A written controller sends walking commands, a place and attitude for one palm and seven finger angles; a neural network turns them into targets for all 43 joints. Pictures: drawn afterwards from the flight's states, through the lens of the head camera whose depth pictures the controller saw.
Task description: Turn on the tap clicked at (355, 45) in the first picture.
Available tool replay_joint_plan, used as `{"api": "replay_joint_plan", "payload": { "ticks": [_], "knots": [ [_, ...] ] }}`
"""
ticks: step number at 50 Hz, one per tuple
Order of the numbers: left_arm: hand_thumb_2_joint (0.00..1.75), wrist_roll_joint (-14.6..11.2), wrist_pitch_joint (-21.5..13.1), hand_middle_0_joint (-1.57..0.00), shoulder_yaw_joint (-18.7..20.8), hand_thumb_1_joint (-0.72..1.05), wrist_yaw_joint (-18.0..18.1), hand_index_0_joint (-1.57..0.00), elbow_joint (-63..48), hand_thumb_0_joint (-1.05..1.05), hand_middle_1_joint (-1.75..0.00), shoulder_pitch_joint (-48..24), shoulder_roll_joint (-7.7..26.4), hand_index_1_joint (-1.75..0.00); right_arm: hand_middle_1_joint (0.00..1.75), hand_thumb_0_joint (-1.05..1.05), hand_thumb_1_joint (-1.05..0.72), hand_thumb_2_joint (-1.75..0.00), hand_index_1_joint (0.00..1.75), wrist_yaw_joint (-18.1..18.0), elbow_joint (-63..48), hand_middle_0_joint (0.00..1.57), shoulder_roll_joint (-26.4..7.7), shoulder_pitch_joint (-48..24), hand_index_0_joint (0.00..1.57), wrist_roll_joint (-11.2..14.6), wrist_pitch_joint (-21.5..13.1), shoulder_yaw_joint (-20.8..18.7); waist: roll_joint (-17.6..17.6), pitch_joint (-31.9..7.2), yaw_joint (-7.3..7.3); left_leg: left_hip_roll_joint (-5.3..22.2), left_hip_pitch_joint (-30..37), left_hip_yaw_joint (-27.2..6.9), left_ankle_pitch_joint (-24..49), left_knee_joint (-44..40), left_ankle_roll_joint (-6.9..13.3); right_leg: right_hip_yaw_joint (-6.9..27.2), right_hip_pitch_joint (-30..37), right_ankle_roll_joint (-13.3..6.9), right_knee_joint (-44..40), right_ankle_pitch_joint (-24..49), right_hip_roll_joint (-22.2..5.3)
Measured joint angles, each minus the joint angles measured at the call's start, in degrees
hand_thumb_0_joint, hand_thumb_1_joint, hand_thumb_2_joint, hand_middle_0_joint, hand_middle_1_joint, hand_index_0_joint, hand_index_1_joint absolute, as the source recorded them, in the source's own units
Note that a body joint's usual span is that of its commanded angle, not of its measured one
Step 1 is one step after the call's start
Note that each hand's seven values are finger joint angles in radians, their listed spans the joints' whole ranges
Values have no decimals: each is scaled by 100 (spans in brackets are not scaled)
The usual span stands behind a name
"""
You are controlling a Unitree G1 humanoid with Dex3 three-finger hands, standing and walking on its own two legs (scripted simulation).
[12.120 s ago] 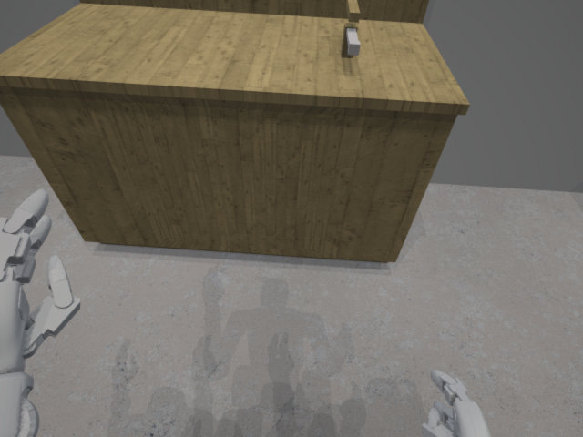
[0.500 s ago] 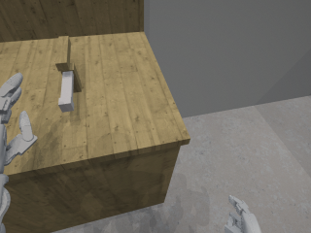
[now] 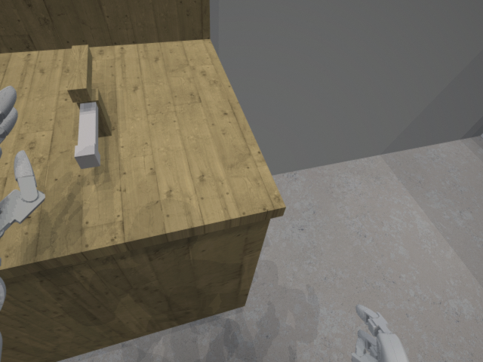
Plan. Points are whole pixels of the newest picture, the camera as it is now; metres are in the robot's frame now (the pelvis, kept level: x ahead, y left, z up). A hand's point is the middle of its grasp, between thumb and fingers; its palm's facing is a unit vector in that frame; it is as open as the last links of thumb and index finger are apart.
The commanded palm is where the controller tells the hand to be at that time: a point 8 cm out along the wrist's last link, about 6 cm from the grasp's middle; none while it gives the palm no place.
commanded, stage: come to a stop and stand still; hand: left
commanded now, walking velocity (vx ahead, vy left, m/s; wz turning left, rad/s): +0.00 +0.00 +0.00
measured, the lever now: (87, 156) +0.36 +0.30 +0.12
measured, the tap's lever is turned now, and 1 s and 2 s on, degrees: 0 0 0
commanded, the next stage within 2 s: look again from close up in 0.78 s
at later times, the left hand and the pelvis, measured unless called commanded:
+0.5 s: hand (49, 211) +0.23 +0.27 +0.17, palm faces +0.42 -0.85 -0.30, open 7.5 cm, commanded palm +0.17 +0.30 +0.18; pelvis +0.01 +0.02 +0.00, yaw +0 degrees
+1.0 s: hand (42, 227) +0.22 +0.27 +0.16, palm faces +0.41 -0.85 -0.33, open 7.5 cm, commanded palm +0.16 +0.30 +0.18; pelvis +0.00 +0.02 +0.00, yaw +0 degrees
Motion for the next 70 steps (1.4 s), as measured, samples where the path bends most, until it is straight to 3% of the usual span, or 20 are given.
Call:
{"api": "replay_joint_plan", "payload": {
  "ticks": [2,4,8,12,20,33,64,65,66,67,70],
  "knots": [
    [90,-169,22,-21,124,88,107,-21,159,1,-30,-191,-64,-30,30,2,-90,-90,30,76,-80,20,14,-88,20,52,43,1,33,-54,-56,-29,42,45,30,-59,2,46,-15,6,40,-17,-27],
    [90,-253,71,-20,83,89,199,-21,59,1,-30,81,-264,-30,30,2,-90,-90,30,144,-210,20,5,-172,20,80,83,-6,164,-141,-188,-37,62,99,-3,-58,33,102,-10,46,40,-28,-30],
    [90,-256,120,-20,-387,89,163,-20,-239,1,-30,966,-530,-30,30,2,-90,-90,30,125,-350,20,61,-255,20,99,189,2,297,-264,-338,-79,144,187,-35,-133,85,199,12,115,43,-61,-62],
    [90,-215,221,-21,-574,89,80,-21,-248,1,-30,1293,-518,-30,30,2,-90,-90,30,-9,-343,21,140,-213,20,75,266,52,208,-248,-271,-120,211,169,-17,-201,113,187,53,133,60,-101,-102],
    [90,-215,315,-21,-398,89,262,-21,-431,2,-30,869,-670,-30,30,2,-90,-90,30,-39,-197,21,111,-207,20,41,206,95,106,-106,-29,-128,276,43,-41,-153,101,62,206,130,5,-117,-118],
    [90,-189,397,-21,-509,89,260,-21,-475,1,-30,1077,-624,-30,30,2,-90,-90,30,-46,-355,21,134,-324,21,29,321,74,73,-118,-219,-87,283,51,-19,-198,103,70,273,136,-183,-10,-72],
    [90,-155,355,-21,-489,89,325,-21,-517,1,-30,1158,-642,-30,30,2,-90,-90,30,-54,-187,21,130,-151,21,45,303,18,102,-96,-173,-100,266,14,54,-187,128,28,323,153,-284,107,-87],
    [90,-120,370,-21,-559,89,317,-21,-445,1,-30,927,-446,-30,30,2,-90,-90,30,-205,-373,21,58,-33,20,135,364,143,116,-73,-149,-107,194,-46,40,-110,135,51,256,205,-115,-30,-64],
    [90,26,388,-21,-567,88,208,-21,-240,1,-30,503,-165,-30,30,2,-90,-90,30,-272,-431,21,30,74,20,55,329,186,88,-53,-75,-161,147,-114,34,-50,120,126,201,146,122,-141,-58],
    [90,-6,486,-21,-561,88,124,-21,15,1,-30,86,44,-30,30,2,-90,-90,30,-224,-363,20,25,110,20,-29,307,191,47,-99,-23,-234,95,-169,44,-25,75,156,149,62,280,-233,-84],
    [90,-475,1120,-21,-264,88,-80,-21,396,1,-30,-527,-16,-30,30,2,-90,-90,30,40,15,21,-56,-136,20,-125,399,240,90,-278,50,-320,65,-110,68,-46,22,287,30,62,441,-413,-145]
  ]
}}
